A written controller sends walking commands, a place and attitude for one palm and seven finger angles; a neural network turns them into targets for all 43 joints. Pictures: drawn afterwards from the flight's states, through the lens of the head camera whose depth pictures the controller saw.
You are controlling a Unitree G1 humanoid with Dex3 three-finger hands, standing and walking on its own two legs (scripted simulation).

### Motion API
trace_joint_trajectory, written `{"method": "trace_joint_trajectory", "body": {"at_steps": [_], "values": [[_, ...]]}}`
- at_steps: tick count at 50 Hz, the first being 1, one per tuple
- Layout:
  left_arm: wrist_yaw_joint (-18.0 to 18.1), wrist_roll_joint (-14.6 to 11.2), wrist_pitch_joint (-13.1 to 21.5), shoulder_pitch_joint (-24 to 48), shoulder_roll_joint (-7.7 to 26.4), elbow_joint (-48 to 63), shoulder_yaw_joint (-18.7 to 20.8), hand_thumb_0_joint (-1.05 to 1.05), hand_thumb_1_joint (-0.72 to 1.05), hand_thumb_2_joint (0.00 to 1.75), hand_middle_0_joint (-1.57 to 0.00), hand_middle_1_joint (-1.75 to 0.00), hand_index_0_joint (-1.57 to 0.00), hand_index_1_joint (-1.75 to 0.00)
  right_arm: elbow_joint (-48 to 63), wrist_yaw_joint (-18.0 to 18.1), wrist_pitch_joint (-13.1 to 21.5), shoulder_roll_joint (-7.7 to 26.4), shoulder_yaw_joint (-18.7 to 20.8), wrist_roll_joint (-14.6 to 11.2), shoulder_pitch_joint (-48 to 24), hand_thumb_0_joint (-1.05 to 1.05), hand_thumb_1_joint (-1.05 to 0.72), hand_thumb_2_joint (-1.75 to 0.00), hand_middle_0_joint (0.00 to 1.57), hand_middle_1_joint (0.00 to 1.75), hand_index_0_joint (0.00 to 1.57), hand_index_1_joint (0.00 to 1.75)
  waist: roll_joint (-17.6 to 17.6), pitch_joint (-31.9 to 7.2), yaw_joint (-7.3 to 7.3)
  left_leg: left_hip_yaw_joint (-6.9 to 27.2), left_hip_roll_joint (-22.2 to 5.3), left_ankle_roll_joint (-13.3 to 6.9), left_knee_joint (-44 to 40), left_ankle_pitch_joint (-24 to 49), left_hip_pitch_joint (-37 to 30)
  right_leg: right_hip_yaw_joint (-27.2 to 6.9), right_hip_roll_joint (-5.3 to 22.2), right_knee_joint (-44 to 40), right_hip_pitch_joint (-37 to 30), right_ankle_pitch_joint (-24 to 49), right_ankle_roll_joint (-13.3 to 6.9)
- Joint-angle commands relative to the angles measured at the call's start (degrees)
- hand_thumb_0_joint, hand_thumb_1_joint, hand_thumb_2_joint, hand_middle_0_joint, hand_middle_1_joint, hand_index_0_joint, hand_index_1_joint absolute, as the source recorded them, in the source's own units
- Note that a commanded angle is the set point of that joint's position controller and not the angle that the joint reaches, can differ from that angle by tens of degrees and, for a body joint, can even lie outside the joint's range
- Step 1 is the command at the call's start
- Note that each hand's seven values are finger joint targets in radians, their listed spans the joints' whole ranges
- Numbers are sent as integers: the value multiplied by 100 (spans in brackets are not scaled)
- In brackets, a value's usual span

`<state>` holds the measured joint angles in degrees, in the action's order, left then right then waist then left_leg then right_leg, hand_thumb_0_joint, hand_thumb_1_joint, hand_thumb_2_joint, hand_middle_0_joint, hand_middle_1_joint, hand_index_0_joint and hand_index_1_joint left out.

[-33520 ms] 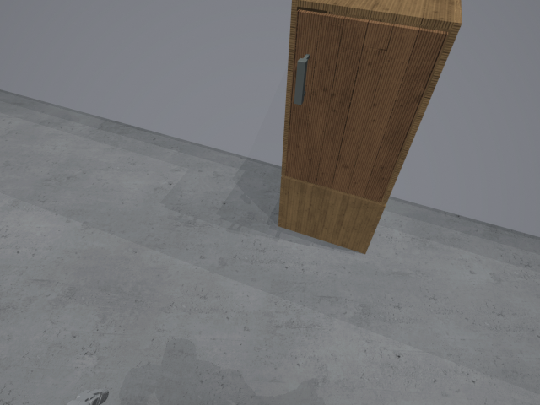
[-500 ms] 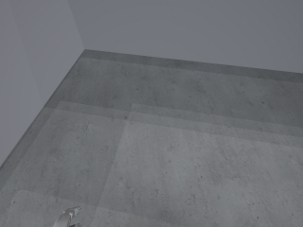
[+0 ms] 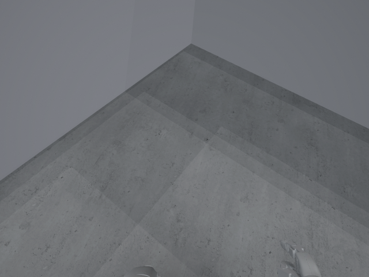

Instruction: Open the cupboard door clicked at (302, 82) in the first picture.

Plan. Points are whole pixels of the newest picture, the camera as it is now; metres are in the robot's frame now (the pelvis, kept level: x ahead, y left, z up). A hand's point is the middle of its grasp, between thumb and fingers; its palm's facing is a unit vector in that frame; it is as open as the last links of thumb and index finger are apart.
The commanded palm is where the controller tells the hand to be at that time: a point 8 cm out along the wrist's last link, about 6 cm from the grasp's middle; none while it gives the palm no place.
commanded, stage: turn to face it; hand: left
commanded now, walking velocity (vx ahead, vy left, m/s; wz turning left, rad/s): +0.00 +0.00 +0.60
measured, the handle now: out of the picture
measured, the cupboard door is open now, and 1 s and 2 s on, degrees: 49 49 49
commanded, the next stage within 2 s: none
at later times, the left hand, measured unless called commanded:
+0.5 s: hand out of the picture +0.09 +0.18 -0.13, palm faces +0.22 -0.94 -0.28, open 7.4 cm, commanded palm none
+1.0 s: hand out of the picture -0.11 +0.14 -0.17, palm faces +0.60 -0.76 -0.26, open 7.4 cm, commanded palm none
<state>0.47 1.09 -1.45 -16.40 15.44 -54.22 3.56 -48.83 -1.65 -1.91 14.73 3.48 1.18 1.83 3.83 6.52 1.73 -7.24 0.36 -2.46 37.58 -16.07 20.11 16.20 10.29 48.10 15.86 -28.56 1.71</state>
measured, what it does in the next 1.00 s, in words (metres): steps on the spot, turning left: right foot, then left foot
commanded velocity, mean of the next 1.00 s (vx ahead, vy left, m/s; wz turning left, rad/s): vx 0.00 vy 0.00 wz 0.60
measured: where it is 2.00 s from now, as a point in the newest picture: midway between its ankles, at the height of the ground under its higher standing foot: outside the picture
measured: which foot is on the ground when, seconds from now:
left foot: down 0.00-0.48, up 0.50-0.98, down 1.00-1.00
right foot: up 0.00-0.46, down 0.48-1.00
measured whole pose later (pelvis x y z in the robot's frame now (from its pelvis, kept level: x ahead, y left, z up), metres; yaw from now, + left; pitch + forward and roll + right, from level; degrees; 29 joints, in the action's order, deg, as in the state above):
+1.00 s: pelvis +0.00 -0.05 +0.00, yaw +35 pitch +0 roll +1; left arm 0.5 1.2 -1.3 -16.8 14.9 -53.2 3.7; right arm -50.4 -1.8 -2.8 14.4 3.8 1.0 2.3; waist 3.2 6.0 1.8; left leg -6.2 -0.2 0.6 35.4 -16.5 17.3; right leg 18.5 10.6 41.7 13.9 -25.2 0.7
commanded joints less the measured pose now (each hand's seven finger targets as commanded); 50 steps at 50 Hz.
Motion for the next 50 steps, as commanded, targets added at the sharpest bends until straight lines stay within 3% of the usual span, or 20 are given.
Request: {"method": "trace_joint_trajectory", "body": {"at_steps": [1, 4, 6, 11, 17, 20, 21, 22, 23, 24, 25, 26, 27, 30, 35, 44, 47, 48, 49, 50], "values": [[100, 24, 43, 869, 533, 1007, 98, 0, 90, 90, -20, -30, -20, -30, -6, 182, 52, 1466, 342, -41, 1396, 0, -90, -90, 20, 30, 20, 30, -1376, -1454, -764, 2658, -2349, -1118, -1568, 3473, -2063, -1608, -186, 2372, 2126, -529, 285], [0, 46, -43, 542, 536, 660, 148, 0, 90, 90, -20, -30, -20, -30, 221, 235, 93, 1154, 222, -24, 524, 0, -90, -90, 20, 30, 20, 30, -1161, -781, -261, 1920, -1498, -605, -1909, 1900, -933, -1717, -283, 2306, 1818, 597, 376], [-26, 51, -68, 258, 458, 533, 159, 0, 90, 90, -20, -30, -20, -30, 205, 218, 129, 1071, 194, -40, 488, 0, -90, -90, 20, 30, 20, 30, -1060, -753, -117, 1718, -1240, -463, -2049, 1468, -722, -1667, -382, 2181, 1675, 1004, 416], [-10, 44, -54, 477, 369, 637, 145, 0, 90, 90, -20, -30, -20, -30, 59, 192, 138, 1010, 231, -32, 797, 0, -90, -90, 20, 30, 20, 30, -1102, -789, -187, 2132, -1160, -592, -2148, 772, -746, -1656, -521, 1465, 1661, 1032, 467], [28, -15, 28, 1019, 235, 906, 80, 0, 90, 90, -20, -30, -20, -30, -68, 207, 106, 997, 322, 26, 1161, 0, -90, -90, 20, 30, 20, 30, -1397, -999, -385, 2666, -1167, -713, -1739, 1628, -1009, -1617, -828, 11, 1180, 414, 351], [64, -68, 71, 685, 241, 836, 77, 0, 90, 90, -20, -30, -20, -30, -13, 219, 66, 970, 358, 16, 1043, 0, -90, -90, 20, 30, 20, 30, -1546, -1231, -272, 2898, -1055, -635, -1419, 2264, -760, -1581, -1069, -1050, 275, 531, 238], [81, -79, 98, 423, 273, 761, 107, 0, 90, 90, -20, -30, -20, -30, 20, 221, 54, 949, 366, -4, 898, 0, -90, -90, 20, 30, 20, 30, -1431, -1281, -111, 2859, -935, -514, -1234, 2144, -496, -1571, -1085, -1662, -260, 1007, 203], [110, -72, 149, 128, 412, 689, 145, 0, 90, 90, -20, -30, -20, -30, 59, 209, 52, 813, 356, -50, 814, 0, -90, -90, 20, 30, 20, 30, -1031, -1338, 51, 2704, -705, -275, -897, 1527, 100, -1714, -853, -2557, -1098, 1612, 160], [163, 9, 208, -37, 891, 665, 239, 0, 90, 90, -20, -30, -20, -30, 111, 167, 56, 418, 310, -117, 939, 0, -90, -90, 20, 30, 20, 30, 518, -1438, 112, 1913, -22, 186, 127, -268, 1304, -2957, 480, -3299, -2138, 1648, -195], [187, 51, 195, 64, 1226, 708, 259, 0, 90, 90, -20, -30, -20, -30, 190, 164, 54, 349, 308, -78, 901, 0, -90, -90, 20, 30, 20, 30, 1522, -1245, 130, 969, 532, 548, 1646, -1948, 1809, -4023, 1882, -3322, -1753, 2647, -855], [200, 9, 180, 280, 1024, 749, 164, 0, 90, 90, -20, -30, -20, -30, 113, 133, 0, 590, 333, -6, 898, 0, -90, -90, 20, 30, 20, 30, 858, -1017, -7, 1227, 172, 474, 2716, -1801, 1578, -3458, 1808, -3121, -1019, 2983, -1066], [211, -8, 242, 679, 566, 813, 93, 0, 90, 90, -20, -30, -20, -30, -98, 107, -74, 573, 351, 25, 1039, 0, -90, -90, 20, 30, 20, 30, 888, -770, -267, 1313, -14, 529, 3183, -1291, 1601, -2926, 1287, -3088, -806, 3282, -918], [193, -40, 237, 868, 466, 852, 46, 0, 90, 90, -20, -30, -20, -30, -214, 85, -133, 473, 344, 16, 1109, 0, -90, -90, 20, 30, 20, 30, 723, -686, -396, 1123, -69, 641, 3455, -901, 1593, -2458, 925, -2933, -800, 3699, -755], [188, -58, 279, 628, 352, 792, 27, 0, 90, 90, -20, -30, -20, -30, -249, 36, -156, 335, 259, -22, 992, 0, -90, -90, 20, 30, 20, 30, 643, -710, -355, 845, -156, 758, 3331, -461, 1673, -1548, 622, -2618, -1284, 5105, -497], [194, -22, 274, -64, 505, 614, 97, 0, 90, 90, -20, -30, -20, -30, -168, 23, -197, 246, 185, -25, 437, 0, -90, -90, 20, 30, 20, 30, 484, -754, -48, 585, -220, 789, 2472, -647, 1579, -1323, 829, -2478, -1863, 5574, -595], [149, 81, 211, -112, 775, 543, 210, 0, 90, 90, -20, -30, -20, -30, 126, -24, -112, 191, 97, -59, -92, 0, -90, -90, 20, 30, 20, 30, 809, -667, 74, 165, -222, 533, 741, -971, 571, -1057, 1249, -2227, -1388, 4839, -837], [89, 36, 199, 46, 945, 553, 265, 0, 90, 90, -20, -30, -20, -30, 96, -5, -46, 352, 132, -38, 381, 0, -90, -90, 20, 30, 20, 30, 547, -959, -230, -51, -10, 393, -407, -208, -549, -646, 1159, -1495, -936, 4598, -547], [61, -1, 181, 158, 924, 572, 258, 0, 90, 90, -20, -30, -20, -30, -11, 2, -12, 557, 192, -21, 817, 0, -90, -90, 20, 30, 20, 30, 221, -1181, -518, 143, -99, 272, -1050, 561, -1439, -435, 1015, -683, -395, 4095, -291], [10, -30, 156, 290, 599, 749, 199, 0, 90, 90, -20, -30, -20, -30, -80, 34, 40, 1210, 358, 19, 1275, 0, -90, -90, 20, 30, 20, 30, -1342, -1475, -764, 1878, -1393, -276, -1428, 1902, -2424, -263, 270, 708, 982, 1316, 117], [21, -35, 101, 685, 329, 1056, 80, 0, 90, 90, -20, -30, -20, -30, -124, 102, 33, 1667, 459, -5, 1596, 0, -90, -90, 20, 30, 20, 30, -2182, -1463, -905, 3389, -2505, -1079, -1596, 4034, -2510, -817, -324, 1757, 2068, -1086, 324]]}}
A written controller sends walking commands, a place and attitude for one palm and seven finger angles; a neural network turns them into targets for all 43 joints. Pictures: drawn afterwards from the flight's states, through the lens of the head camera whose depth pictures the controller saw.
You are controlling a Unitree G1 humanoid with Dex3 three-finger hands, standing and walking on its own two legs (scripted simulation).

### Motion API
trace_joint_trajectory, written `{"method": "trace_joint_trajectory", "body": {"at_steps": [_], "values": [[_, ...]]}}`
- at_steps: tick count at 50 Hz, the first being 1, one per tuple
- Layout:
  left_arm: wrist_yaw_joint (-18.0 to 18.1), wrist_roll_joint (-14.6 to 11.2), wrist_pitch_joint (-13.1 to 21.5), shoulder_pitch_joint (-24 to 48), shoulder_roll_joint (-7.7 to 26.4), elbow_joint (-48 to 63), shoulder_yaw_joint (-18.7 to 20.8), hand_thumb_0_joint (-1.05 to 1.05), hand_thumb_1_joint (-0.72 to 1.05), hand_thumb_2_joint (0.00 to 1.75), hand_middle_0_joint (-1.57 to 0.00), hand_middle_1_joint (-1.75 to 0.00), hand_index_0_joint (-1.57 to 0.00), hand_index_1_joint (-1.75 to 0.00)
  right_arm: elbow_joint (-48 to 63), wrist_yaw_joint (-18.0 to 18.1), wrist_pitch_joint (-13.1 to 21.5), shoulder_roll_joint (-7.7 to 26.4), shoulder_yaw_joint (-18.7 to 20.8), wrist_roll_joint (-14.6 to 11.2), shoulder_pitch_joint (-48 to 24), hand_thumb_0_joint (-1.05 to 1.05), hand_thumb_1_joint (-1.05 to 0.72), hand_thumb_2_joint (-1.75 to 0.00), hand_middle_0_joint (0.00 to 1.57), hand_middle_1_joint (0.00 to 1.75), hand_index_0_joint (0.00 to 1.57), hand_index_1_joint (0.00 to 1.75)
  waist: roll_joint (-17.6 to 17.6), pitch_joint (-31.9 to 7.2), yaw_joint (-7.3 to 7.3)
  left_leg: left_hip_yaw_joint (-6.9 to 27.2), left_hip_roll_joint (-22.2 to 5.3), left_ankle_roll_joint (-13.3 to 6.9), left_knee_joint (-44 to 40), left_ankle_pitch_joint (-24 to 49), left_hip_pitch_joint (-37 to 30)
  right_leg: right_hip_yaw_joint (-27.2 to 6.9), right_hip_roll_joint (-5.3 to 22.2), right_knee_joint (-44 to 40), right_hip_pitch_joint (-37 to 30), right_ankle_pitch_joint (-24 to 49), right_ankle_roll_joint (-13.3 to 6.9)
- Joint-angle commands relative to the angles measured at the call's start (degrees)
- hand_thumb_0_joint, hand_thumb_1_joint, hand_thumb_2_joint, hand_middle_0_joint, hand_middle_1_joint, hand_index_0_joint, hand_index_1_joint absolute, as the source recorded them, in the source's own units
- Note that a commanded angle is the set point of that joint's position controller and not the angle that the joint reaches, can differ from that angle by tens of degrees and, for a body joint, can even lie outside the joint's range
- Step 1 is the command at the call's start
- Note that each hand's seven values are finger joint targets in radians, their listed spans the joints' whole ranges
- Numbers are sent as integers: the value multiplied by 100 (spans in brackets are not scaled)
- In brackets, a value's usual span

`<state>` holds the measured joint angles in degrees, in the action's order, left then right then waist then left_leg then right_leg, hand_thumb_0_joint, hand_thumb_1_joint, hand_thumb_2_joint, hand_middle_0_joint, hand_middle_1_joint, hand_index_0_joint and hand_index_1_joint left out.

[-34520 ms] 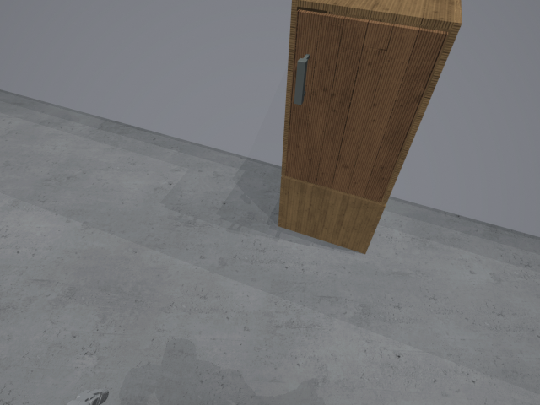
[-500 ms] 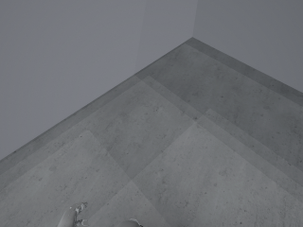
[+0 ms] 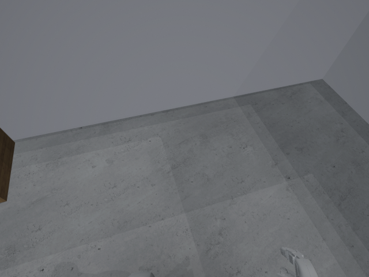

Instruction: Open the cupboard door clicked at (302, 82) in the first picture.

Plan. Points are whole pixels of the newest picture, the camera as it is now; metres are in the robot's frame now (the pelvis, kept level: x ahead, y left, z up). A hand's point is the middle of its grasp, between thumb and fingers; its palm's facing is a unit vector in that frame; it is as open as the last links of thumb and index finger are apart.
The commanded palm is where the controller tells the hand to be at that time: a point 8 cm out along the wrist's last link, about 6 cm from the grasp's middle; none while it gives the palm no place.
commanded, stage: turn to face it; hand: left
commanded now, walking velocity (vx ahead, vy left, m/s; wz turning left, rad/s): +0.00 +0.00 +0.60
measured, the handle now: out of the picture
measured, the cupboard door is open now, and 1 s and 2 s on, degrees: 49 49 49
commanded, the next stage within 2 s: take the last steps up to it in 1.90 s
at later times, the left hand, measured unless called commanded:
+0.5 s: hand out of the picture +0.09 +0.20 -0.13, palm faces +0.23 -0.93 -0.27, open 7.4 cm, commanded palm none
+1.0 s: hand out of the picture -0.10 +0.15 -0.16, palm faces +0.60 -0.76 -0.25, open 7.4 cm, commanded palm none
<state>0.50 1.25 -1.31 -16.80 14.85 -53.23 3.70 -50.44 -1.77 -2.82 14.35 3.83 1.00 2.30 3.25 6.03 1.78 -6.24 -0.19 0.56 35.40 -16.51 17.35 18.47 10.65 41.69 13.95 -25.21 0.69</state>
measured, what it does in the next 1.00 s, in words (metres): steps on the spot, turning left: right foot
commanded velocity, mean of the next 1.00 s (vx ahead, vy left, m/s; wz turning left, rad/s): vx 0.00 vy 0.00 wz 0.60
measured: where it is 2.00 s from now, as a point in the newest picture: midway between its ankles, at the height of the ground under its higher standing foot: outside the picture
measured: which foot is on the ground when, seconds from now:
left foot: down 0.00-0.50, up 0.52-1.00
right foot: down 0.00-0.00, up 0.02-0.48, down 0.50-1.00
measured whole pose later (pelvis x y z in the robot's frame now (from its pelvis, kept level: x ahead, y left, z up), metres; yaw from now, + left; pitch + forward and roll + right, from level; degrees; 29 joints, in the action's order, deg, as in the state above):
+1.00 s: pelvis +0.01 -0.03 +0.01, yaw +35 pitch +0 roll +1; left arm 0.9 1.6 -0.7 -16.8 13.6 -52.7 3.3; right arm -52.0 -1.6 -4.0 14.4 4.0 0.9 2.3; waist 2.6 6.9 2.0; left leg -5.8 -0.8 2.2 41.1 -22.4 20.0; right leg 19.1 8.7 35.7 10.1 -23.9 0.0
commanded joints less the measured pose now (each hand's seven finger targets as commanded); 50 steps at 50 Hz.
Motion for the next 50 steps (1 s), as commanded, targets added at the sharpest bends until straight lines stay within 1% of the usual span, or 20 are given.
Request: {"method": "trace_joint_trajectory", "body": {"at_steps": [1, 3, 6, 9, 16, 20, 22, 23, 24, 25, 26, 27, 28, 30, 31, 34, 40, 46, 48, 50], "values": [[59, -9, 3, 838, 580, 1017, 83, 0, 90, 90, -20, -30, -20, -30, -7, 140, 101, 1651, 375, -4, 1515, 0, -90, -90, 20, 30, 20, 30, -1342, -1364, -802, 2879, -2603, -1563, -1350, 3614, -1972, -1695, -212, 2683, 2284, -1267, 326], [56, 3, -54, 861, 541, 788, 142, 0, 90, 90, -20, -30, -20, -30, 229, 240, 131, 1326, 299, 27, 791, 0, -90, -90, 20, 30, 20, 30, -1510, -904, -524, 2458, -1840, -1202, -1606, 2114, -1114, -1855, -228, 2767, 2226, -442, 371], [-38, 38, -87, 539, 530, 521, 168, 0, 90, 90, -20, -30, -20, -30, 311, 251, 194, 1073, 190, 9, 446, 0, -90, -90, 20, 30, 20, 30, -994, -579, -210, 1894, -1238, -798, -1830, 1630, -610, -1888, -376, 2770, 1999, 495, 451], [-31, 39, -79, 409, 502, 474, 163, 0, 90, 90, -20, -30, -20, -30, 246, 239, 230, 1039, 172, -26, 579, 0, -90, -90, 20, 30, 20, 30, -1033, -718, -138, 1796, -1065, -760, -1875, 1554, -689, -1888, -454, 2561, 1912, 777, 520], [14, -14, -16, 1071, 353, 798, 104, 0, 90, 90, -20, -30, -20, -30, 92, 234, 211, 1013, 256, 35, 1072, 0, -90, -90, 20, 30, 20, 30, -1182, -860, -379, 2511, -1137, -1033, -1614, 1791, -929, -1910, -701, 1274, 1713, 255, 513], [48, -72, 34, 1019, 286, 851, 69, 0, 90, 90, -20, -30, -20, -30, 104, 247, 166, 1006, 298, 48, 1039, 0, -90, -90, 20, 30, 20, 30, -1420, -1028, -348, 2805, -1031, -992, -1259, 2576, -716, -1815, -1011, 48, 831, 29, 391], [74, -103, 72, 644, 319, 742, 96, 0, 90, 90, -20, -30, -20, -30, 140, 252, 142, 961, 324, 19, 887, 0, -90, -90, 20, 30, 20, 30, -1352, -1158, -174, 2873, -846, -835, -1013, 2539, -369, -1778, -1137, -875, 23, 610, 316], [100, -103, 116, 336, 410, 660, 131, 0, 90, 90, -20, -30, -20, -30, 178, 242, 138, 881, 319, -19, 780, 0, -90, -90, 20, 30, 20, 30, -1097, -1258, 16, 2787, -668, -640, -741, 2026, 97, -1847, -1001, -1715, -751, 1259, 293], [140, -42, 186, 101, 798, 615, 202, 0, 90, 90, -20, -30, -20, -30, 215, 200, 153, 582, 291, -88, 855, 0, -90, -90, 20, 30, 20, 30, -71, -1398, 116, 2319, -229, -283, -56, 669, 1073, -2648, -101, -2431, -1844, 1461, 91], [182, 29, 193, 105, 1201, 632, 271, 0, 90, 90, -20, -30, -20, -30, 310, 197, 163, 281, 254, -85, 861, 0, -90, -90, 20, 30, 20, 30, 1531, -1270, 166, 1033, 612, 211, 1429, -1715, 2059, -4150, 1556, -2558, -2110, 2265, -614], [192, -5, 176, 203, 1129, 642, 189, 0, 90, 90, -20, -30, -20, -30, 252, 175, 122, 638, 298, -3, 806, 0, -90, -90, 20, 30, 20, 30, 1037, -1046, 82, 1136, 313, 183, 2679, -1927, 1826, -3919, 1855, -2451, -1142, 2807, -976], [197, -23, 214, 632, 698, 712, 100, 0, 90, 90, -20, -30, -20, -30, 96, 139, 61, 596, 310, 35, 960, 0, -90, -90, 20, 30, 20, 30, 693, -808, -214, 1256, 151, 221, 3272, -1380, 1867, -3240, 1315, -2363, -977, 3166, -911], [190, -53, 225, 824, 579, 743, 65, 0, 90, 90, -20, -30, -20, -30, -44, 121, -1, 510, 309, 27, 1037, 0, -90, -90, 20, 30, 20, 30, 808, -783, -340, 1107, 75, 318, 3571, -1082, 1891, -2871, 989, -2225, -985, 3651, -752], [185, -86, 230, 858, 392, 780, 14, 0, 90, 90, -20, -30, -20, -30, -121, 66, -55, 426, 263, 6, 1026, 0, -90, -90, 20, 30, 20, 30, 750, -664, -398, 887, -49, 405, 3719, -531, 1875, -1966, 608, -2047, -1023, 4456, -487], [184, -80, 247, 705, 401, 753, 19, 0, 90, 90, -20, -30, -20, -30, -111, 53, -61, 403, 236, 0, 949, 0, -90, -90, 20, 30, 20, 30, 770, -694, -347, 809, -46, 432, 3632, -437, 1881, -1822, 561, -2001, -1139, 4728, -422], [191, -65, 254, 264, 442, 618, 50, 0, 90, 90, -20, -30, -20, -30, -92, 40, -105, 339, 201, -7, 644, 0, -90, -90, 20, 30, 20, 30, 668, -625, -180, 666, -88, 465, 3273, -366, 1910, -1599, 600, -1947, -1421, 5005, -336], [187, -9, 246, -90, 585, 529, 117, 0, 90, 90, -20, -30, -20, -30, 44, 21, -118, 254, 121, -5, 125, 0, -90, -90, 20, 30, 20, 30, 546, -569, -40, 439, -196, 415, 2346, -656, 1746, -1406, 932, -1902, -1622, 4879, -628], [141, 54, 196, -185, 836, 445, 202, 0, 90, 90, -20, -30, -20, -30, 258, -4, -12, 221, 46, -35, -201, 0, -90, -90, 20, 30, 20, 30, 823, -580, 83, 52, -109, 181, 948, -906, 875, -1226, 1210, -1554, -1279, 4786, -752], [108, 44, 195, -86, 944, 432, 232, 0, 90, 90, -20, -30, -20, -30, 266, 9, 24, 309, 64, -30, 34, 0, -90, -90, 20, 30, 20, 30, 733, -707, -86, -102, 11, 85, 352, -591, 268, -1029, 1221, -1196, -1027, 4729, -618], [57, -28, 183, 131, 955, 485, 241, 0, 90, 90, -20, -30, -20, -30, 93, 24, 104, 665, 167, 10, 875, 0, -90, -90, 20, 30, 20, 30, 153, -1261, -606, 172, -97, -144, -913, 863, -1402, -578, 936, 344, -195, 4039, -149]]}}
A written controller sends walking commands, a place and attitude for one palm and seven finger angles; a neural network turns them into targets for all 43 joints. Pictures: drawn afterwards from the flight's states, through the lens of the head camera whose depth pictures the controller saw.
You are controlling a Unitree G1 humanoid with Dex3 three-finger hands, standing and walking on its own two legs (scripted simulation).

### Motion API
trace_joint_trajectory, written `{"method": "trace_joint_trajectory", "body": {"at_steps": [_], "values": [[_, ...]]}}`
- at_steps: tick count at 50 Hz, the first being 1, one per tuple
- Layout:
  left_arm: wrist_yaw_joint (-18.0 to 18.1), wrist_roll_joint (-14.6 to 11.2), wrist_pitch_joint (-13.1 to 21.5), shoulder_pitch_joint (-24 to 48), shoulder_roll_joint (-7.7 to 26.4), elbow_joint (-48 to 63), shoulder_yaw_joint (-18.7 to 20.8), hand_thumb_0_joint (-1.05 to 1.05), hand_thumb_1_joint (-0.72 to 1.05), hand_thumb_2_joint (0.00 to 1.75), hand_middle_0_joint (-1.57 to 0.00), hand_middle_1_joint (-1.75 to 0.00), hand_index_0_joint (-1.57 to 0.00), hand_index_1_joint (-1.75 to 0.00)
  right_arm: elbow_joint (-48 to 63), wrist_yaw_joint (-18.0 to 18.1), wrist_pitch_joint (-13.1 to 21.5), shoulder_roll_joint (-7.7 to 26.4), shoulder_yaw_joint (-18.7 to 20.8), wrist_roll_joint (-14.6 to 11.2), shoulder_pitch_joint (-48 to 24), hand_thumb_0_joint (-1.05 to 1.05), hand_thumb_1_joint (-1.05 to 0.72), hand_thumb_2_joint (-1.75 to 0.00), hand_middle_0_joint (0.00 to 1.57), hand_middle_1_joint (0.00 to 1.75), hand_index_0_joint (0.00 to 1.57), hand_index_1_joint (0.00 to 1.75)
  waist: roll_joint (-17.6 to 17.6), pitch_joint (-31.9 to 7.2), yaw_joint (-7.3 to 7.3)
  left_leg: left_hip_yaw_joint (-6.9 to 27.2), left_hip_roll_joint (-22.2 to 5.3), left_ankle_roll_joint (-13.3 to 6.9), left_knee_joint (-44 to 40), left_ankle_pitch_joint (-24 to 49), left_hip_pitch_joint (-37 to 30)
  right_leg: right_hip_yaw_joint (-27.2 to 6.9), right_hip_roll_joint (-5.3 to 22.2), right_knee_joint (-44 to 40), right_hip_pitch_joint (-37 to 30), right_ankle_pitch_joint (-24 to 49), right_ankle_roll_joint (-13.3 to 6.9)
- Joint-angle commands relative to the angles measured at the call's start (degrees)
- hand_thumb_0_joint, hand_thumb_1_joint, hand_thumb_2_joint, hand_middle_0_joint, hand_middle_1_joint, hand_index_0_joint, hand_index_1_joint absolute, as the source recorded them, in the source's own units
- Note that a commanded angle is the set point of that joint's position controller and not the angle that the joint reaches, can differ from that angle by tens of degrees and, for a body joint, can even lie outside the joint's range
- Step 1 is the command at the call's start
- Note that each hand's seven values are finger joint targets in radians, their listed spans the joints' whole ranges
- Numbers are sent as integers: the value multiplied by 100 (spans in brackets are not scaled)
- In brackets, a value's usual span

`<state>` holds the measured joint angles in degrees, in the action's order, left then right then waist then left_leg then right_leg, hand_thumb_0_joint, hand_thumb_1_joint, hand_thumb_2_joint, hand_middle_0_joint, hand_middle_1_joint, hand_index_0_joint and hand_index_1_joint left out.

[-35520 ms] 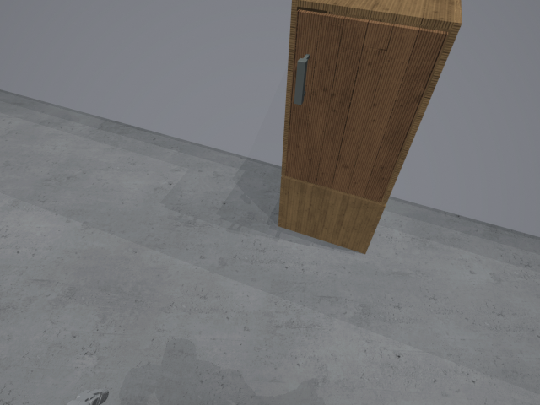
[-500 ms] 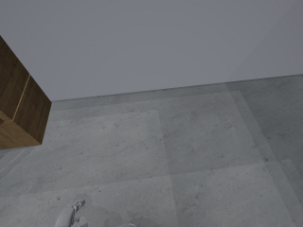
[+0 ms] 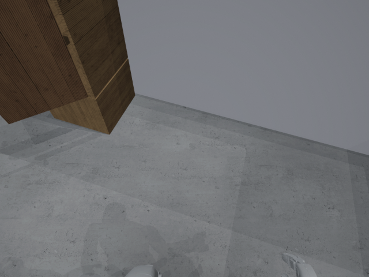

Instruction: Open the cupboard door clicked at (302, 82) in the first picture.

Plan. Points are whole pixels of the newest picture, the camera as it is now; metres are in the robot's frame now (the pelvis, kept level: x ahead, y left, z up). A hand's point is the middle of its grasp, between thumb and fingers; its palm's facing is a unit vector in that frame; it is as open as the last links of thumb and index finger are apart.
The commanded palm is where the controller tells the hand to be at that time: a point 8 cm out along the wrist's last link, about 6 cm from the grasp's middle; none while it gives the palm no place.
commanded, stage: turn to face it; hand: left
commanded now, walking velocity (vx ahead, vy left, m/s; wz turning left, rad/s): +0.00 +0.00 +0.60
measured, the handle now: out of the picture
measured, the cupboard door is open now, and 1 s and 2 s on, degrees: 49 49 49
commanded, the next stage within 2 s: take the last steps up to it in 0.90 s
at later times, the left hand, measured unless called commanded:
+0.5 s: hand out of the picture +0.09 +0.25 -0.14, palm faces +0.24 -0.94 -0.23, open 7.4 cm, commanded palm none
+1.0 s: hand out of the picture -0.05 +0.12 -0.14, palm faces +0.55 -0.79 -0.27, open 7.3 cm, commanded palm none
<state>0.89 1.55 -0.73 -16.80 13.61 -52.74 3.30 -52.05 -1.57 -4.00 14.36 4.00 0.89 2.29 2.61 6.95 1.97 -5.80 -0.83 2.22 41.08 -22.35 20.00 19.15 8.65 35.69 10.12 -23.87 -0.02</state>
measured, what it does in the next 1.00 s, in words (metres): steps on the spot, turning left: left foot, then right foot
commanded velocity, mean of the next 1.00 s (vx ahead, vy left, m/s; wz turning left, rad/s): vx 0.01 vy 0.00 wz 0.48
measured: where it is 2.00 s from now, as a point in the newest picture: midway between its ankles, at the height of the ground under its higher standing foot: outside the picture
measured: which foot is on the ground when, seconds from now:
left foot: up 0.00-0.00, down 0.02-0.68, up 0.70-1.00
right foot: down 0.00-0.02, up 0.04-0.66, down 0.68-1.00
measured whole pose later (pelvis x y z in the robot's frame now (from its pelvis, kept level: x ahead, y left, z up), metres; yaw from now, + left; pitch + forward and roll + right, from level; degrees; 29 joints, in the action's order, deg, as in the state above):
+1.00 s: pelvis +0.01 -0.06 +0.02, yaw +32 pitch -1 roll +3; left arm 1.5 0.9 0.4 -15.5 9.1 -53.8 1.8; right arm -57.2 -0.3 -5.2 15.1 5.1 1.2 9.0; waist -0.9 4.4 0.2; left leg 3.2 -1.2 4.6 61.7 -22.2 26.3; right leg 9.6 3.0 27.1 9.1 -17.1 -3.7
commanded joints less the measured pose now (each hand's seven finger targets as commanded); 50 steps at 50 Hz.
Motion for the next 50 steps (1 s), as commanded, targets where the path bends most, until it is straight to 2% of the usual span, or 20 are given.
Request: {"method": "trace_joint_trajectory", "body": {"at_steps": [1, 2, 3, 4, 6, 8, 12, 22, 28, 31, 32, 33, 34, 35, 36, 37, 38, 40, 44, 50], "values": [[-50, -110, 100, 283, 696, 668, 195, 0, 90, 90, -20, -30, -20, -30, 177, 48, 284, 1387, 343, 65, 1332, 0, -90, -90, 20, 30, 20, 30, -1575, -1628, -881, 2280, -1623, -1077, -1717, 3448, -2783, -562, 179, 2449, 1956, 83, 393], [-5, -86, 33, 675, 564, 925, 99, 0, 90, 90, -20, -30, -20, -30, 117, 111, 256, 1724, 393, -10, 1664, 0, -90, -90, 20, 30, 20, 30, -1820, -1743, -955, 3241, -2422, -1704, -1778, 5347, -2766, -1339, -197, 3262, 2619, -1531, 439], [38, -56, -32, 696, 699, 968, 125, 0, 90, 90, -20, -30, -20, -30, 143, 131, 229, 1639, 337, -18, 1493, 0, -90, -90, 20, 30, 20, 30, -1185, -1619, -787, 2658, -2477, -1780, -1778, 4644, -2443, -1779, -4, 3378, 2606, -1399, 364], [62, -45, -75, 877, 643, 850, 137, 0, 90, 90, -20, -30, -20, -30, 254, 194, 258, 1347, 281, 9, 1186, 0, -90, -90, 20, 30, 20, 30, -1411, -1390, -723, 2508, -2018, -1549, -1971, 3959, -1902, -1862, 25, 3384, 2534, -950, 416], [-9, -19, -118, 696, 690, 597, 189, 0, 90, 90, -20, -30, -20, -30, 425, 257, 279, 1150, 199, 19, 582, 0, -90, -90, 20, 30, 20, 30, -1177, -798, -409, 2065, -1475, -1173, -2217, 3095, -1266, -2017, -70, 3513, 2496, -139, 484], [-56, 3, -149, 469, 646, 434, 212, 0, 90, 90, -20, -30, -20, -30, 399, 255, 333, 1037, 146, -2, 559, 0, -90, -90, 20, 30, 20, 30, -907, -689, -239, 1788, -1140, -866, -2373, 2960, -1117, -1986, -162, 3507, 2415, 442, 542], [-37, 3, -138, 432, 613, 409, 211, 0, 90, 90, -20, -30, -20, -30, 301, 239, 382, 977, 145, -29, 797, 0, -90, -90, 20, 30, 20, 30, -904, -897, -192, 1821, -994, -863, -2386, 2964, -1291, -2043, -244, 3290, 2392, 743, 643], [25, -69, -65, 1369, 505, 766, 144, 0, 90, 90, -20, -30, -20, -30, 25, 263, 372, 911, 221, 40, 1470, 0, -90, -90, 20, 30, 20, 30, -1031, -1029, -439, 2878, -1083, -1245, -2101, 3267, -1644, -2182, -513, 2169, 2359, 153, 627], [73, -130, -56, 1280, 420, 773, 107, 0, 90, 90, -20, -30, -20, -30, 29, 269, 264, 906, 276, 76, 1366, 0, -90, -90, 20, 30, 20, 30, -1239, -1107, -389, 3331, -877, -1151, -1958, 3123, -1041, -2101, -912, 708, 1162, -99, 406], [112, -159, -9, 746, 474, 634, 143, 0, 90, 90, -20, -30, -20, -30, 79, 250, 237, 834, 280, 29, 1133, 0, -90, -90, 20, 30, 20, 30, -1091, -1231, -134, 3296, -609, -927, -1704, 2746, -406, -2063, -987, -703, -98, 726, 294], [135, -152, 35, 539, 593, 567, 175, 0, 90, 90, -20, -30, -20, -30, 92, 229, 240, 706, 272, -13, 1120, 0, -90, -90, 20, 30, 20, 30, -760, -1319, -38, 3086, -374, -695, -1429, 2109, 112, -2248, -718, -1472, -885, 1206, 223], [172, -94, 75, 412, 943, 541, 244, 0, 90, 90, -20, -30, -20, -30, 126, 201, 247, 399, 246, -79, 1215, 0, -90, -90, 20, 30, 20, 30, 383, -1405, 4, 2333, 137, -334, -585, 382, 1189, -3358, 475, -1981, -1814, 1155, -98], [191, -18, 78, 469, 1234, 596, 251, 0, 90, 90, -20, -30, -20, -30, 218, 203, 249, 358, 246, -53, 1190, 0, -90, -90, 20, 30, 20, 30, 1302, -1208, 31, 1162, 766, 31, 861, -1177, 1693, -4398, 1820, -2001, -1502, 1874, -762], [200, -43, 65, 588, 1082, 612, 180, 0, 90, 90, -20, -30, -20, -30, 176, 175, 200, 574, 289, 30, 1148, 0, -90, -90, 20, 30, 20, 30, 697, -907, -84, 1238, 473, -15, 1982, -1138, 1402, -3980, 1891, -1961, -524, 2240, -1038], [196, -71, 127, 925, 672, 653, 118, 0, 90, 90, -20, -30, -20, -30, -34, 137, 117, 572, 297, 67, 1280, 0, -90, -90, 20, 30, 20, 30, 805, -637, -312, 1335, 287, 16, 2538, -674, 1357, -3508, 1336, -1987, -176, 2351, -911], [164, -96, 132, 1108, 559, 659, 65, 0, 90, 90, -20, -30, -20, -30, -136, 109, 47, 497, 303, 62, 1298, 0, -90, -90, 20, 30, 20, 30, 571, -444, -448, 1160, 240, 95, 2870, -257, 1319, -3033, 960, -1915, -24, 2579, -754], [141, -115, 148, 1114, 489, 661, 40, 0, 90, 90, -20, -30, -20, -30, -155, 80, 27, 404, 270, 52, 1312, 0, -90, -90, 20, 30, 20, 30, 539, -414, -494, 1049, 187, 139, 2999, 35, 1350, -2581, 729, -1822, -46, 2906, -600], [142, -117, 195, 869, 448, 585, 47, 0, 90, 90, -20, -30, -20, -30, -152, 64, 17, 337, 225, 32, 1250, 0, -90, -90, 20, 30, 20, 30, 689, -502, -443, 949, 97, 192, 2981, 267, 1374, -2195, 633, -1706, -286, 3512, -468], [149, -92, 231, 124, 490, 328, 80, 0, 90, 90, -20, -30, -20, -30, -117, 94, 11, 272, 162, 25, 789, 0, -90, -90, 20, 30, 20, 30, 613, -672, -155, 854, 39, 249, 2515, 180, 1393, -2172, 740, -1519, -864, 4245, -466], [135, -10, 244, -415, 542, 62, 83, 0, 90, 90, -20, -30, -20, -30, -89, 121, 17, 171, 52, 3, 281, 0, -90, -90, 20, 30, 20, 30, 640, -572, 0, 717, -6, 189, 1682, -268, 1079, -2202, 981, -1546, -853, 4251, -736]]}}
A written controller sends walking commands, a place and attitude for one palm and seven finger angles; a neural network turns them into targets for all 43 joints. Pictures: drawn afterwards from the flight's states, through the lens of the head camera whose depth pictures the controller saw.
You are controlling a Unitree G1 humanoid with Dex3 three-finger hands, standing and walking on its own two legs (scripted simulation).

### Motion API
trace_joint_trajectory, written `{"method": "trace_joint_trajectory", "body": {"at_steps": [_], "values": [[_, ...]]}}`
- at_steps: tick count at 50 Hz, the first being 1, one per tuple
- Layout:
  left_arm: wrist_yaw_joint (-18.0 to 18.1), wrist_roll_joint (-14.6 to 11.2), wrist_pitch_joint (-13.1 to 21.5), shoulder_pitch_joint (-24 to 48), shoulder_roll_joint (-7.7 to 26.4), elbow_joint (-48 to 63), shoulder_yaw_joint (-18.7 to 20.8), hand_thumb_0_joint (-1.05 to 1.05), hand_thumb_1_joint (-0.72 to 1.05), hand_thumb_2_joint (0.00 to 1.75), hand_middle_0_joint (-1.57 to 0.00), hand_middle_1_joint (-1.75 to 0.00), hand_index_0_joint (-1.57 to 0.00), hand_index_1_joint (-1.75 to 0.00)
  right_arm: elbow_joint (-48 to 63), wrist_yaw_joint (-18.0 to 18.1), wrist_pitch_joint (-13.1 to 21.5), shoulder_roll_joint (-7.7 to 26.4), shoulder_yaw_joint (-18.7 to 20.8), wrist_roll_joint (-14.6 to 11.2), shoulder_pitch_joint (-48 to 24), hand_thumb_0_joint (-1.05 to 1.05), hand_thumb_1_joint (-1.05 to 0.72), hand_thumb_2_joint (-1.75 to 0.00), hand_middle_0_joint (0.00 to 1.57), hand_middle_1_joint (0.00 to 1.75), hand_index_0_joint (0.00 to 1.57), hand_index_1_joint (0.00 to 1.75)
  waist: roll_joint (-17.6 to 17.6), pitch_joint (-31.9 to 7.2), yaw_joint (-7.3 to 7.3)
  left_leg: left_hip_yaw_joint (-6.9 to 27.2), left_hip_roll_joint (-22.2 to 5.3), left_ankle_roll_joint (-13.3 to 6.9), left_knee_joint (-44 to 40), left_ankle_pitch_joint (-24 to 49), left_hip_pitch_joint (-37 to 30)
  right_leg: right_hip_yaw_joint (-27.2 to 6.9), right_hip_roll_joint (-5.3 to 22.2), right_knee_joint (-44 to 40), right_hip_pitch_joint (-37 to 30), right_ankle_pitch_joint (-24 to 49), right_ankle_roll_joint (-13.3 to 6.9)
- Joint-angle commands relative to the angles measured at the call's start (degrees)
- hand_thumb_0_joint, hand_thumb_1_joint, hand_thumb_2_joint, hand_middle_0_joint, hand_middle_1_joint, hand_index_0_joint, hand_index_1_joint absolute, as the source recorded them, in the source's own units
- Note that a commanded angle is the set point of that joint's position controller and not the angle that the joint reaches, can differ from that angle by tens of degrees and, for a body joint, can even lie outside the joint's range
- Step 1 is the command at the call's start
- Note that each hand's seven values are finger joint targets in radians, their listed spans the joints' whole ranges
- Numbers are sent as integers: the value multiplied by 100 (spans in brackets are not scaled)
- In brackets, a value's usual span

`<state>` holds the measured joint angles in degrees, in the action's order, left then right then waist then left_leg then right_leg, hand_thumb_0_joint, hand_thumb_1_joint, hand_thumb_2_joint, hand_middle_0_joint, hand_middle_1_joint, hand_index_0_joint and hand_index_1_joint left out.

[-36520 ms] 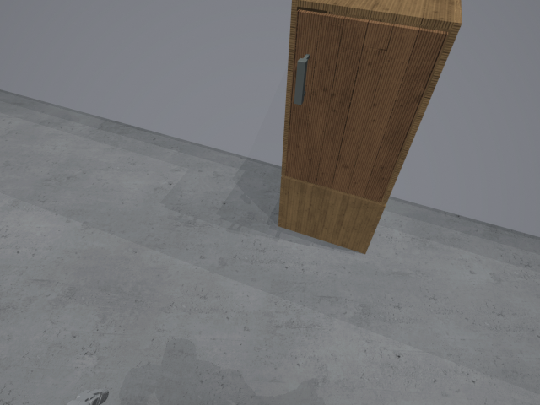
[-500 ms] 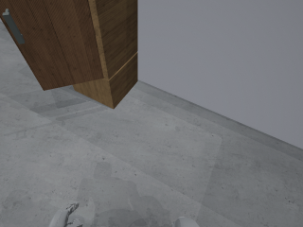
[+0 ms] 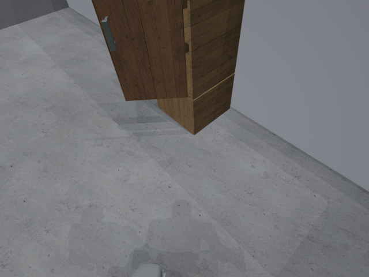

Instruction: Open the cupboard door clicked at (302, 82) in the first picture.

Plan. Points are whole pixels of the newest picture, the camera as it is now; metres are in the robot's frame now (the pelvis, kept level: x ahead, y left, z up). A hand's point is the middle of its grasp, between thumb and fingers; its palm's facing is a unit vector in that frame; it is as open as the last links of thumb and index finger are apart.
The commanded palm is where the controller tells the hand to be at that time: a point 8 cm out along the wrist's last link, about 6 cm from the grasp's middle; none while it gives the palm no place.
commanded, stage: take the last steps up to it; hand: left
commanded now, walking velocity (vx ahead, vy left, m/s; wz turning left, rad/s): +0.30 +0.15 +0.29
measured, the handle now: (109, 33) +1.06 +0.41 +0.01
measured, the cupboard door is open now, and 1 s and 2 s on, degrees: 49 49 49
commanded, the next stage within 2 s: come to a stop and stand still in 1.66 s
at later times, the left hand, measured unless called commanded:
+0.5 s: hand out of the picture -0.01 +0.28 -0.18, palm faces +0.19 -0.97 -0.15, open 7.4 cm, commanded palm none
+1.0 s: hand (110, 215) +0.30 +0.25 -0.17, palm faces +0.07 -0.98 -0.17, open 7.3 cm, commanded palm none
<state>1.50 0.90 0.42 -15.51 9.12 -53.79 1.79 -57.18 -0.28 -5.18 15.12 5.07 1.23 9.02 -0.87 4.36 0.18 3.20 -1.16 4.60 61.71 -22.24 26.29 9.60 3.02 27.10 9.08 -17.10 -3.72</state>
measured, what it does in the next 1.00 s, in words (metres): walks ahead: left foot, then right foot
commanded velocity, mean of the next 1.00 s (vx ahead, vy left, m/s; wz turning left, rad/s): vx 0.30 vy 0.04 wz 0.02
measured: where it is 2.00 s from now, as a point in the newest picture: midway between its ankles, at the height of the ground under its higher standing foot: (170, 219)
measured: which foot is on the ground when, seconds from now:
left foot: up 0.00-0.30, down 0.32-0.88, up 0.90-1.00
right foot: down 0.00-0.30, up 0.32-0.86, down 0.88-1.00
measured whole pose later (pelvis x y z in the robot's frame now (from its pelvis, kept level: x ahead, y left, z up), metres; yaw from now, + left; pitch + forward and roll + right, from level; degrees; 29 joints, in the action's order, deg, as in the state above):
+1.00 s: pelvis +0.20 +0.08 -0.01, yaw +5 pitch -1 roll +0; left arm 0.4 0.1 3.7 -7.3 8.0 -56.5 2.1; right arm -66.7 1.2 0.8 5.5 1.6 0.8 24.4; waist -0.1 6.0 -2.8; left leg -1.6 -1.4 -0.6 69.4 -22.9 20.7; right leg 7.0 -1.5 31.5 14.9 -16.2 -4.7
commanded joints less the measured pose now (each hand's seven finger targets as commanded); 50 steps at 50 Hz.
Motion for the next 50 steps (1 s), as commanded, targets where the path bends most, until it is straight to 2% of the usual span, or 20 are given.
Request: {"method": "trace_joint_trajectory", "body": {"at_steps": [1, 9, 11, 13, 14, 15, 16, 17, 19, 22, 30, 37, 39, 41, 42, 43, 44, 45, 47, 50], "values": [[63, 63, 142, -640, 1013, 120, 242, 0, 90, 90, -20, -30, -20, -30, 447, -16, 155, 82, -80, -35, -475, 0, -90, -90, 20, 30, 20, 30, 993, -309, 224, -239, 23, -73, -549, -289, 435, -1291, 1597, -742, -814, 3393, -384], [-35, 141, 227, -1083, 1145, -370, 358, 0, 90, 90, -20, -30, -20, -30, 679, -144, 398, 44, -145, -36, -1087, 0, -90, -90, 20, 30, 20, 30, 1028, -213, 494, -443, -100, -317, -1691, -498, 207, -1833, 2165, -1340, -781, 313, -616], [-63, 139, 218, -858, 1192, -390, 368, 0, 90, 90, -20, -30, -20, -30, 616, -152, 462, -35, -173, -41, -845, 0, -90, -90, 20, 30, 20, 30, 963, -212, 327, -602, -27, -399, -2443, -316, -531, -1513, 2059, -1224, -258, 2, -496], [-98, 84, 175, -551, 1183, -404, 357, 0, 90, 90, -20, -30, -20, -30, 362, -111, 542, -66, -191, -36, -117, 0, -90, -90, 20, 30, 20, 30, 712, -345, -34, -983, 263, -438, -3639, 514, -2157, -815, 1531, -756, 708, -485, -128], [-139, 59, 161, -404, 1015, -368, 307, 0, 90, 90, -20, -30, -20, -30, 203, -52, 576, 210, -122, -44, 380, 0, -90, -90, 20, 30, 20, 30, 67, -480, -273, -634, 22, -540, -4019, 374, -3150, -458, 1168, 10, 1499, -780, 132], [-190, 11, 133, -315, 653, -218, 217, 0, 90, 90, -20, -30, -20, -30, 72, 14, 589, 791, 41, 16, 972, 0, -90, -90, 20, 30, 20, 30, -1550, -559, -587, 1324, -1338, -1010, -4595, -632, -3802, 167, 411, 1615, 2700, -1444, 482], [-164, 75, 128, 179, 563, 28, 123, 0, 90, 90, -20, -30, -20, -30, -27, 84, 544, 1054, 71, 27, 1528, 0, -90, -90, 20, 30, 20, 30, -1614, -268, -821, 2161, -2054, -1559, -5105, -362, -3476, -169, 197, 2812, 3311, -1749, 490], [-162, 72, 145, 308, 581, 68, 142, 0, 90, 90, -20, -30, -20, -30, -39, 134, 516, 952, 23, 18, 1363, 0, -90, -90, 20, 30, 20, 30, -956, -27, -671, 1831, -2132, -1779, -5126, -127, -3064, -530, 391, 3317, 3366, -1571, 382], [-208, 99, 96, 139, 644, -191, 166, 0, 90, 90, -20, -30, -20, -30, 118, 163, 622, 486, -129, 6, 879, 0, -90, -90, 20, 30, 20, 30, -880, 76, -294, 1443, -1633, -1527, -5189, 244, -2498, -794, 511, 3790, 3164, -703, 390], [-242, 71, 32, -162, 509, -399, 167, 0, 90, 90, -20, -30, -20, -30, 86, 175, 768, 180, -233, -28, 827, 0, -90, -90, 20, 30, 20, 30, -488, 357, -19, 572, -1189, -1270, -5289, 1492, -2161, -854, 383, 3893, 2870, 113, 423], [-232, 25, 4, 496, 368, -167, 181, 0, 90, 90, -20, -30, -20, -30, -352, 280, 944, -57, -315, -17, 1737, 0, -90, -90, 20, 30, 20, 30, -511, 288, -15, 69, -1187, -1077, -5014, 4005, -2727, -823, 218, 3472, 3275, 753, 385], [-287, -7, 88, 1723, 243, 266, 34, 0, 90, 90, -20, -30, -20, -30, -809, 334, 948, -15, -368, 65, 2542, 0, -90, -90, 20, 30, 20, 30, -397, 380, -352, 6, -1327, -1179, -4620, 5243, -3270, -466, 42, 1941, 2889, 437, 131], [-264, -19, 118, 1521, 301, 250, 32, 0, 90, 90, -20, -30, -20, -30, -887, 336, 922, 68, -366, 55, 2539, 0, -90, -90, 20, 30, 20, 30, -411, 178, -206, -133, -1291, -1116, -4209, 6229, -3091, -262, -209, 1377, 1981, 106, -12], [-222, -19, 163, 625, 431, 8, 92, 0, 90, 90, -20, -30, -20, -30, -890, 333, 909, 160, -328, 11, 2381, 0, -90, -90, 20, 30, 20, 30, -397, -264, 202, -253, -1134, -963, -3310, 6783, -2847, -182, -481, 781, 683, 237, -116], [-201, -12, 202, -171, 573, -231, 168, 0, 90, 90, -20, -30, -20, -30, -843, 317, 917, 217, -297, -48, 2184, 0, -90, -90, 20, 30, 20, 30, -266, -654, 574, -385, -949, -855, -2409, 6271, -2251, -291, -408, 346, -592, 882, -198], [-144, 13, 264, -1025, 955, -485, 294, 0, 90, 90, -20, -30, -20, -30, -748, 263, 941, 78, -274, -130, 2111, 0, -90, -90, 20, 30, 20, 30, 318, -1186, 872, -618, -530, -702, -1055, 4413, -844, -1412, 598, 344, -2281, 1785, -658], [-91, -18, 271, -1538, 1398, -656, 395, 0, 90, 90, -20, -30, -20, -30, -582, 267, 971, -142, -276, -178, 2159, 0, -90, -90, 20, 30, 20, 30, 1240, -1716, 842, -848, 388, -468, 962, -970, 523, -3823, 2345, -123, -3225, 3438, -1430], [-57, -89, 257, -1252, 1369, -578, 366, 0, 90, 90, -20, -30, -20, -30, -531, 247, 922, -36, -234, -148, 1833, 0, -90, -90, 20, 30, 20, 30, 683, -1282, 778, -195, 78, -582, 1669, -1069, 798, -3784, 2455, -612, -2403, 2868, -1574], [-9, -80, 275, -337, 812, -391, 245, 0, 90, 90, -20, -30, -20, -30, -408, 161, 809, -399, -214, -73, 1239, 0, -90, -90, 20, 30, 20, 30, 228, 109, 314, -65, -344, -553, 1476, -78, 964, -2808, 1881, -1116, -541, 1985, -1031], [-16, -42, 417, -65, 376, -400, 112, 0, 90, 90, -20, -30, -20, -30, -552, 75, 648, -723, -253, 21, 1615, 0, -90, -90, 20, 30, 20, 30, 496, 114, -127, -264, -502, -421, 667, 537, 316, -1481, 1248, -1434, 426, 2113, -547]]}}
